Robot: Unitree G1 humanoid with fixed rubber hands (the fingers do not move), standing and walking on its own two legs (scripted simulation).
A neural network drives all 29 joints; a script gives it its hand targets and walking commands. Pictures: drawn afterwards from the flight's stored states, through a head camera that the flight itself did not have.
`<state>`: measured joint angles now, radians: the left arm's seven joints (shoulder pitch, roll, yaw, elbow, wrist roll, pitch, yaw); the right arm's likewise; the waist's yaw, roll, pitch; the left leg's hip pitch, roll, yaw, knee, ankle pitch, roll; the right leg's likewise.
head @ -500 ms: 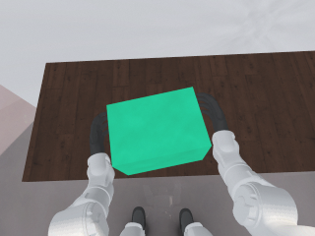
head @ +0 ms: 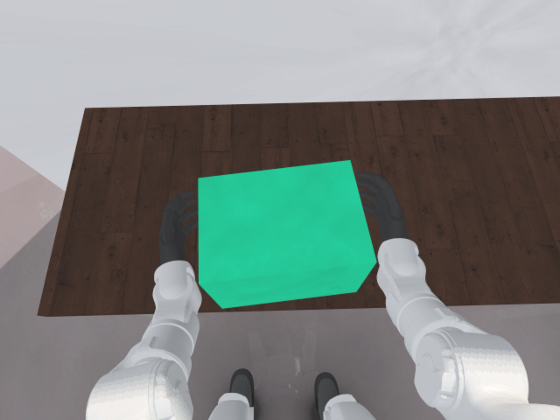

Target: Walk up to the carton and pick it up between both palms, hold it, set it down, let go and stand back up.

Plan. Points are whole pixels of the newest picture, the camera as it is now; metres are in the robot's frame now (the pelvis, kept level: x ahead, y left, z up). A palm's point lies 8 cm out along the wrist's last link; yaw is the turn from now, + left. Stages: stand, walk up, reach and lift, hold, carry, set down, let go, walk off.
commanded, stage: set down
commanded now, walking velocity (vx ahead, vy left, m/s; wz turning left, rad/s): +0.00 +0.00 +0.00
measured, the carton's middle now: (282, 238) +0.39 +0.02 -0.11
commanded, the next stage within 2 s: none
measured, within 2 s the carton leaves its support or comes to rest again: rests again in 0.24 s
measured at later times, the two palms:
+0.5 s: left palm (170, 269) +0.33 +0.18 -0.07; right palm (413, 246) +0.36 -0.17 -0.06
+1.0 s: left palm (153, 303) +0.29 +0.20 -0.07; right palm (437, 276) +0.32 -0.20 -0.06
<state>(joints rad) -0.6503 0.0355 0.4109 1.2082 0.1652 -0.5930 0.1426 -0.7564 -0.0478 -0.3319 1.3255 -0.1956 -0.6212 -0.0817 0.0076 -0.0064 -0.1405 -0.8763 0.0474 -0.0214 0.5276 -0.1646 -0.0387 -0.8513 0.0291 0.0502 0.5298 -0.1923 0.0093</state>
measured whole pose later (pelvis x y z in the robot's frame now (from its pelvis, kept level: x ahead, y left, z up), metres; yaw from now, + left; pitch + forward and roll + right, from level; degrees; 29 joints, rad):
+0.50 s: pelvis -0.02 +0.00 +0.00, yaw +0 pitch +28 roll +0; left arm -0.60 0.06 0.23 1.17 0.00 -0.54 0.15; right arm -0.69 -0.13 -0.15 1.33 0.13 -0.60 -0.04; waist 0.03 -0.03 -0.17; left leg -0.90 0.05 -0.02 0.56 -0.15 -0.04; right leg -0.88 0.04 0.05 0.58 -0.18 0.01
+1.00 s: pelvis -0.02 +0.00 +0.00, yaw +0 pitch +27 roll +0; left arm -0.38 0.11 0.12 1.02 -0.09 -0.59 0.11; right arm -0.53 -0.18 -0.05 1.31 0.29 -0.69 0.03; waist 0.03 -0.04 -0.19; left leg -0.89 0.05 -0.02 0.56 -0.15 -0.04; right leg -0.87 0.04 0.05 0.58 -0.18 0.01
